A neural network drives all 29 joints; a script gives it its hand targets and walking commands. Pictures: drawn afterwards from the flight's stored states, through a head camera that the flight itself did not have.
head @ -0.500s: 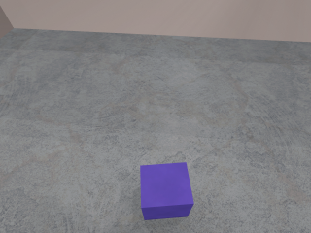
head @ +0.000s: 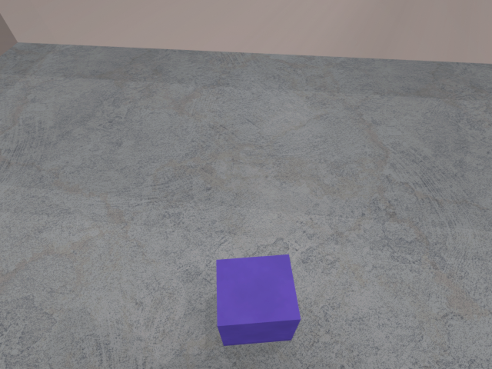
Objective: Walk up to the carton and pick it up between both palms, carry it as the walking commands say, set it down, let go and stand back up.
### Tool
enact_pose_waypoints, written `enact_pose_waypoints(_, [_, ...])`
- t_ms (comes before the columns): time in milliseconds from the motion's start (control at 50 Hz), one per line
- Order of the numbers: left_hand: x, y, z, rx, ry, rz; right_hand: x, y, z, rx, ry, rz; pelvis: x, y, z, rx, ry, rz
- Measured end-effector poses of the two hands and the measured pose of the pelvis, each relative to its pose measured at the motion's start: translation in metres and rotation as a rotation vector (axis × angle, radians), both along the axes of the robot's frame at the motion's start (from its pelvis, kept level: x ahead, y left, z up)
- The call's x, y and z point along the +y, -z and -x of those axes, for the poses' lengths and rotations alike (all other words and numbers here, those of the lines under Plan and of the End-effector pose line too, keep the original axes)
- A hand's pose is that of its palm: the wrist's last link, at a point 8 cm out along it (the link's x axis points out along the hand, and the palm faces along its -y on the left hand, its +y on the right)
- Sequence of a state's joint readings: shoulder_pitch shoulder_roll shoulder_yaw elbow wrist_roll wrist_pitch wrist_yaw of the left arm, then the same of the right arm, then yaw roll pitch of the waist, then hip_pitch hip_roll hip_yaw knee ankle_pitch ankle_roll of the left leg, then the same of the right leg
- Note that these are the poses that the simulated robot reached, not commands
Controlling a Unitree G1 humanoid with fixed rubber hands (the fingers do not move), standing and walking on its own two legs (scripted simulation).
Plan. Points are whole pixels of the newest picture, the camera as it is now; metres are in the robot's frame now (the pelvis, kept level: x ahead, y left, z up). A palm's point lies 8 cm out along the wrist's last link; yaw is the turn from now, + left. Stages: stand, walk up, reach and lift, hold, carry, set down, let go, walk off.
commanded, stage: stand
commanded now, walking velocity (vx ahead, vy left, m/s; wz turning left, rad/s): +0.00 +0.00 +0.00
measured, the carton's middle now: (255, 301) +0.42 +0.00 -0.64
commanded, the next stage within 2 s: reach and lift in 0.62 s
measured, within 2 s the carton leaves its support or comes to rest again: neither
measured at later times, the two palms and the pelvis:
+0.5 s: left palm out of the picture -0.03 +0.21 -0.14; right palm out of the picture -0.04 -0.23 -0.15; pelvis -0.01 -0.01 +0.00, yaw +0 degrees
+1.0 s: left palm out of the picture +0.12 +0.21 -0.15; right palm out of the picture +0.12 -0.23 -0.15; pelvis -0.03 +0.00 -0.03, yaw +1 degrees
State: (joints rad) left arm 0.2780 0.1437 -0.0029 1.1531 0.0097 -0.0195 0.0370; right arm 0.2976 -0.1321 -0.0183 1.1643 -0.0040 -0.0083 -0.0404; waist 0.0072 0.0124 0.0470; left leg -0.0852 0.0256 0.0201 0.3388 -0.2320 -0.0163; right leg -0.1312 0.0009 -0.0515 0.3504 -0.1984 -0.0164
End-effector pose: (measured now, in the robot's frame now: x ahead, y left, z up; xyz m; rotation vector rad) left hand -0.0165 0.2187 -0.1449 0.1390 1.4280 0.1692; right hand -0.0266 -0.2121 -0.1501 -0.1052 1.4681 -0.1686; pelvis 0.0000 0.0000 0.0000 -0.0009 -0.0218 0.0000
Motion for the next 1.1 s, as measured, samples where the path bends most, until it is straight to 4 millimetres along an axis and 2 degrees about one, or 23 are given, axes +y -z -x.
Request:
enact_pose_waypoints(620, [-0.012,0.000,0.011,-0.014,-0.006,-0.007,-0.017,0.002,0.014,-0.007,-0.006,0.004,-0.015,0.003,0.013,0.003,0.001,0.002])
enact_pose_waypoints(640, [-0.012,0.000,0.000,-0.048,-0.018,-0.001,-0.018,0.003,0.002,-0.042,-0.005,-0.001,-0.015,0.005,0.014,0.026,-0.003,0.001])
enact_pose_waypoints(660, [-0.009,0.001,-0.021,-0.097,-0.024,-0.001,-0.020,0.004,-0.018,-0.094,0.002,0.004,-0.015,0.009,0.019,0.056,-0.005,-0.003])
enact_pose_waypoints(740, [-0.001,-0.001,-0.117,-0.192,0.049,-0.009,-0.032,0.000,-0.123,-0.224,-0.050,0.022,-0.014,0.025,0.037,0.118,0.000,-0.013])
enact_pose_waypoints(780, [-0.002,-0.008,-0.149,-0.178,0.063,-0.004,-0.035,-0.010,-0.160,-0.216,-0.081,0.044,-0.012,0.029,0.041,0.139,-0.001,-0.019])
enact_pose_waypoints(800, [-0.002,-0.011,-0.158,-0.164,0.063,0.000,-0.037,-0.014,-0.170,-0.197,-0.087,0.052,-0.011,0.030,0.041,0.149,-0.003,-0.020])
enact_pose_waypoints(860, [-0.004,-0.015,-0.163,-0.112,0.047,0.023,-0.036,-0.020,-0.177,-0.134,-0.092,0.055,-0.008,0.027,0.038,0.169,-0.008,-0.017])
enact_pose_waypoints(940, [-0.007,-0.007,-0.142,-0.076,0.021,0.054,-0.028,-0.012,-0.155,-0.078,-0.100,0.032,-0.004,0.027,0.029,0.206,-0.008,-0.011])
enact_pose_waypoints(1000, [-0.008,0.003,-0.133,-0.091,0.017,0.062,-0.022,-0.001,-0.144,-0.084,-0.111,0.018,0.000,0.034,0.029,0.244,-0.009,-0.006])
enact_pose_waypoints(1100, [-0.008,0.018,-0.145,-0.183,0.036,0.054,-0.019,0.017,-0.153,-0.179,-0.116,0.003,0.006,0.052,0.038,0.290,-0.001,-0.003])
